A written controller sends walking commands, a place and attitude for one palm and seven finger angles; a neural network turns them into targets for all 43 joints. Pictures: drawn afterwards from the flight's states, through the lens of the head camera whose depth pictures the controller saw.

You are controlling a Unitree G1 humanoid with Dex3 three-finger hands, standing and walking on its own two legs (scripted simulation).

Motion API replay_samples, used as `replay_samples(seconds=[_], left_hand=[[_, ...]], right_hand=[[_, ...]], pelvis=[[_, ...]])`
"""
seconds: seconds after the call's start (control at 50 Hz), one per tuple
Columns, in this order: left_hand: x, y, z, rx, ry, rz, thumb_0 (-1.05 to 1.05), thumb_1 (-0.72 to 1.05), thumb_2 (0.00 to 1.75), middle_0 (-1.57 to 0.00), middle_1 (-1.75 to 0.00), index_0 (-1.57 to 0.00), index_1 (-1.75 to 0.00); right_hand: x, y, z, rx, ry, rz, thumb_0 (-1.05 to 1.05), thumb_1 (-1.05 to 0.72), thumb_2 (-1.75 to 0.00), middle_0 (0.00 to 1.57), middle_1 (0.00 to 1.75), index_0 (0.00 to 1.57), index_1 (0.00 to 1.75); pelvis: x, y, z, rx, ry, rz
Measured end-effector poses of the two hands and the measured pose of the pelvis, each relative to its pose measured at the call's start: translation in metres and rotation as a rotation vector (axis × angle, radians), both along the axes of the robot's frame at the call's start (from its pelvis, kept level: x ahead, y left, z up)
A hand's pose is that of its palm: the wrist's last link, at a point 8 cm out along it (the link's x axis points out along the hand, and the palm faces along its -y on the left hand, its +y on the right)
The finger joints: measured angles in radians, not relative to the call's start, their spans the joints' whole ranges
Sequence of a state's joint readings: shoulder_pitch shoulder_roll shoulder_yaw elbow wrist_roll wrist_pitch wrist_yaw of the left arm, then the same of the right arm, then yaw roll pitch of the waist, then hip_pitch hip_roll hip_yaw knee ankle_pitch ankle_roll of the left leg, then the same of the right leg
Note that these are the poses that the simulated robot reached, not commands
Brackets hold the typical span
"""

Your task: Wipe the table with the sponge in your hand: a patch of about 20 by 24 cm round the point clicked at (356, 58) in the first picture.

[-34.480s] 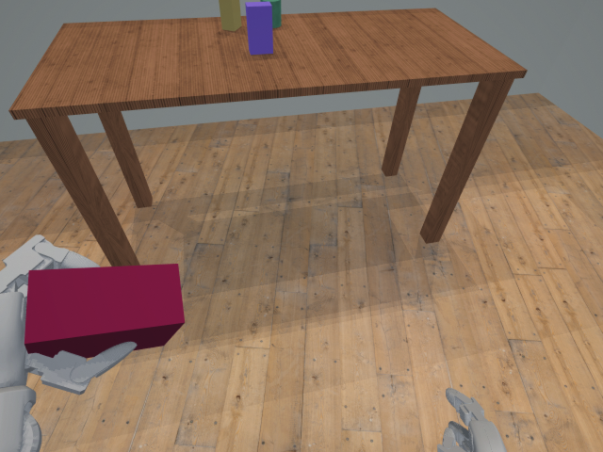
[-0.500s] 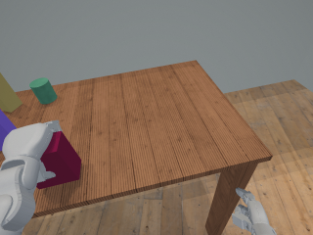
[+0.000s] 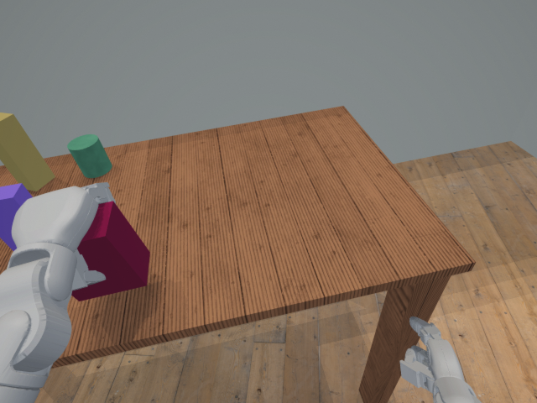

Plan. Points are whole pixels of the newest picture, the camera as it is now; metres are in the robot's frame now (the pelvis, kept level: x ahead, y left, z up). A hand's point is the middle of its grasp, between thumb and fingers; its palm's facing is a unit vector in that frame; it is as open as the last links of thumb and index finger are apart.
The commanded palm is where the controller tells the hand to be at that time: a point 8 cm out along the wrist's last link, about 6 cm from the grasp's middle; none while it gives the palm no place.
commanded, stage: lift the sponge slowly off the table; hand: left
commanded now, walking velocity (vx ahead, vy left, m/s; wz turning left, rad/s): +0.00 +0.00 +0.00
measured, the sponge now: (102, 261) +0.25 +0.30 +0.12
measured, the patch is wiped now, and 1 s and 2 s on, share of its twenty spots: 1.00 1.00 1.00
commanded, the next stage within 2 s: bring the sponge back beside the body in 0.72 s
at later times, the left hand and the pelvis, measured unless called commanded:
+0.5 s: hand (85, 214) +0.26 +0.29 +0.20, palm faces +0.16 -0.04 -0.99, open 10.2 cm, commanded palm +0.22 +0.29 +0.28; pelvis -0.01 -0.01 +0.00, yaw +0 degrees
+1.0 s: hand (87, 213) +0.26 +0.29 +0.20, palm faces +0.15 -0.05 -0.99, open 10.2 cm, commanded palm +0.21 +0.29 +0.28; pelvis +0.00 -0.01 +0.00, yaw +0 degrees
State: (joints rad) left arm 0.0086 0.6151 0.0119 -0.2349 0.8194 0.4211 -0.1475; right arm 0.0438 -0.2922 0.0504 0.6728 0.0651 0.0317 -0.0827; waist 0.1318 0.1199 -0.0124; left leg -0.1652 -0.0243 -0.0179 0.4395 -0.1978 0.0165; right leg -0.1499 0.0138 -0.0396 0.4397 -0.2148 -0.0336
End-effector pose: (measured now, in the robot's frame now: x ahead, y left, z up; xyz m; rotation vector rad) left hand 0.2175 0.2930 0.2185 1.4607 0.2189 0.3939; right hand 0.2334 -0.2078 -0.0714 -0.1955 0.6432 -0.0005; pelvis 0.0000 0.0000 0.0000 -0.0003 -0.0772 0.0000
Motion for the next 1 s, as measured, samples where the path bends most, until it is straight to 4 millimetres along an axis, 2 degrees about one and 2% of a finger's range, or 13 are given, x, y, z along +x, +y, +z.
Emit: replay_samples(seconds=[0.12,0.22,0.3,0.44,0.7,0.86,1.0], left_hand=[[0.008,-0.006,0.004,0.012,-0.002,-0.022,-0.01,-0.51,1.04,-0.7,-1.33,-0.73,-1.33],[0.015,-0.01,0.016,0.017,-0.032,-0.024,-0.01,-0.51,1.04,-0.7,-1.33,-0.73,-1.33],[0.016,-0.01,0.024,0.015,-0.05,-0.017,-0.01,-0.51,1.04,-0.7,-1.33,-0.73,-1.33],[0.019,-0.005,0.027,0.012,-0.03,0.016,-0.01,-0.51,1.04,-0.7,-1.33,-0.74,-1.33],[0.024,-0.009,0.043,0.033,-0.051,0.001,-0.01,-0.51,1.04,-0.7,-1.33,-0.74,-1.33],[0.026,-0.01,0.04,0.018,-0.032,0.0,-0.01,-0.51,1.04,-0.7,-1.33,-0.74,-1.33],[0.016,-0.011,0.034,0.018,-0.025,-0.019,-0.01,-0.51,1.04,-0.7,-1.33,-0.74,-1.33]], right_hand=[[-0.001,0.002,0.001,0.0,-0.006,0.002,0.01,-0.9,-0.9,0.2,0.3,0.16,0.28],[-0.003,0.003,0.002,0.015,-0.015,0.004,0.01,-0.9,-0.9,0.2,0.3,0.16,0.29],[-0.003,0.003,0.002,0.026,-0.02,0.005,0.01,-0.9,-0.9,0.2,0.3,0.17,0.29],[-0.002,-0.001,0.001,0.024,-0.024,0.014,0.01,-0.9,-0.9,0.2,0.3,0.19,0.3],[-0.001,-0.005,0.0,0.016,-0.03,0.018,0.01,-0.9,-0.9,0.2,0.3,0.22,0.32],[-0.001,-0.004,0.0,0.027,-0.031,0.014,0.01,-0.9,-0.9,0.2,0.3,0.22,0.32],[-0.001,-0.004,0.0,0.02,-0.028,0.015,0.01,-0.9,-0.9,0.2,0.3,0.21,0.32]], pelvis=[[-0.005,-0.001,0.0,0.002,-0.001,0.002],[-0.006,-0.003,0.0,0.004,0.003,-0.002],[-0.006,-0.004,0.0,0.005,0.008,-0.007],[-0.006,-0.008,-0.002,0.005,0.014,-0.005],[-0.006,-0.011,-0.003,0.005,0.016,0.0],[-0.006,-0.01,-0.003,0.007,0.023,-0.003],[-0.005,-0.009,-0.004,0.006,0.021,-0.006]])
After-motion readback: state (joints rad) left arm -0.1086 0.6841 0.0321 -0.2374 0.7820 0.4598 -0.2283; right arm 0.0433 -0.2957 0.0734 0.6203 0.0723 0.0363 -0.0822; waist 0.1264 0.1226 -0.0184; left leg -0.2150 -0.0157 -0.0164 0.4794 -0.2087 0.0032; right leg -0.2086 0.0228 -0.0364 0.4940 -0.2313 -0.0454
